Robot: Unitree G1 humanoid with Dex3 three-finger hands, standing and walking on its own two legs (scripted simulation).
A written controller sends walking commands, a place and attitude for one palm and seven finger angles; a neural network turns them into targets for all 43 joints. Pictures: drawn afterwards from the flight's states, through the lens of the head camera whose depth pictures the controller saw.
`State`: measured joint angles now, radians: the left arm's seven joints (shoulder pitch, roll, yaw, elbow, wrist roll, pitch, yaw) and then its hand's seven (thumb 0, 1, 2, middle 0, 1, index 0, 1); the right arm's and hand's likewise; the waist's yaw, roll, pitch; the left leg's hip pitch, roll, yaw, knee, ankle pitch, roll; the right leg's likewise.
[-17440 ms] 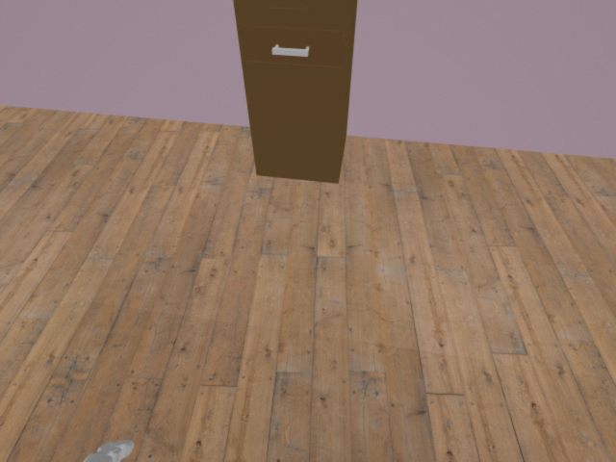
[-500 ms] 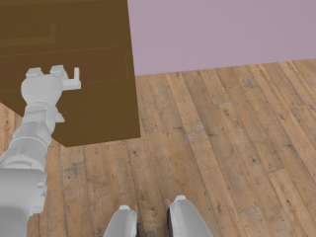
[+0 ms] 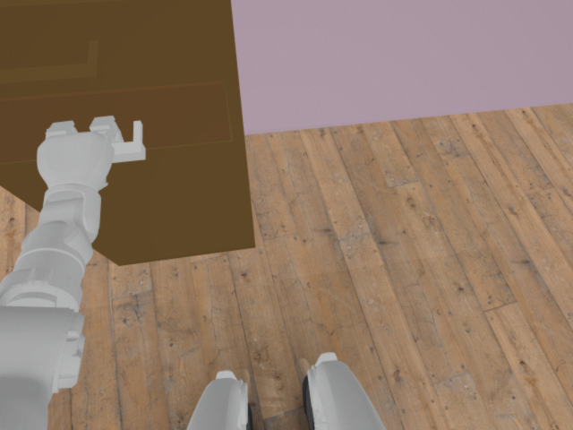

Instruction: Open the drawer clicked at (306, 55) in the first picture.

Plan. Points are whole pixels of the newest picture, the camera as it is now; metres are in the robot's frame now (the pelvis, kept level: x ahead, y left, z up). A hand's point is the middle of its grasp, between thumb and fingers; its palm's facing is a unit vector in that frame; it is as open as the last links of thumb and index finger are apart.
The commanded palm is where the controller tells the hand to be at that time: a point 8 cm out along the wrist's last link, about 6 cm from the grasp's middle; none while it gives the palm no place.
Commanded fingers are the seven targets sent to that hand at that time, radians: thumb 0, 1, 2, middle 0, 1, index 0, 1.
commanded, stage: pull the drawer open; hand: left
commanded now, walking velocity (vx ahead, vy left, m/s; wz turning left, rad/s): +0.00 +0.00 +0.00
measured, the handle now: (94, 143) +0.53 +0.26 +0.00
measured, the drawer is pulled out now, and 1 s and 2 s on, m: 0.00 0.10 0.22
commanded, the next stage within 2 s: none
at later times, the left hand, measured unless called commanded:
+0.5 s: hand (95, 200) +0.45 +0.25 -0.03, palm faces -0.05 -0.05 -1.00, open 5.1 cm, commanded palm +0.41 +0.25 +0.03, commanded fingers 0.00 0.90 0.90 -0.40 -1.35 -0.40 -1.35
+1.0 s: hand (92, 245) +0.38 +0.25 -0.03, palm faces -0.06 -0.05 -1.00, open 5.2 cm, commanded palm +0.34 +0.25 +0.03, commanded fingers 0.00 0.90 0.90 -0.40 -1.35 -0.40 -1.35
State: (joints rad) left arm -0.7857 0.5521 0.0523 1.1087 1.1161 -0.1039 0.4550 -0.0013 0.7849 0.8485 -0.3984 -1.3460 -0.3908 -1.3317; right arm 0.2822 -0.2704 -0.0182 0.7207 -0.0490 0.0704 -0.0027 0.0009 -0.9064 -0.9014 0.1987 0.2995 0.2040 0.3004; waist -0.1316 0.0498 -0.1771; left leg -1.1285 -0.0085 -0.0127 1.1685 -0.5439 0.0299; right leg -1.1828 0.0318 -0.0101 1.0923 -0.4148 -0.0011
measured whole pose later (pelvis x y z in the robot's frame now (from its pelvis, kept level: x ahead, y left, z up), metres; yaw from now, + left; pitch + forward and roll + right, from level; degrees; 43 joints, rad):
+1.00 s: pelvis +0.03 +0.00 +0.03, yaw +0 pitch +23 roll -1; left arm -0.25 0.36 0.01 0.69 1.11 -0.06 0.54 0.01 0.78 0.85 -0.34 -1.35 -0.42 -1.35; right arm 0.20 -0.24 -0.05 0.66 -0.04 0.12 0.00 0.00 -0.91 -0.90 0.20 0.30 0.20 0.30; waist -0.03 0.04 -0.19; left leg -0.88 -0.01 0.01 1.03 -0.55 0.03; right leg -0.95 0.03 0.01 0.99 -0.43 0.00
